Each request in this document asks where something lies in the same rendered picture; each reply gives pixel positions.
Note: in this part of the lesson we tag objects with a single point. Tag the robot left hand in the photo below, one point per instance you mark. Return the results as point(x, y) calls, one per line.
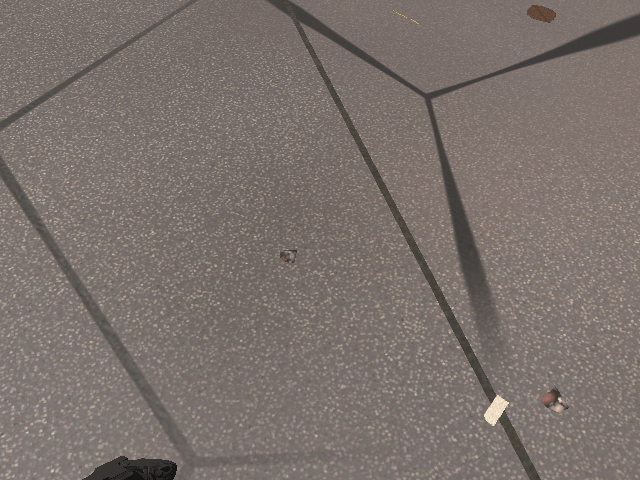
point(141, 469)

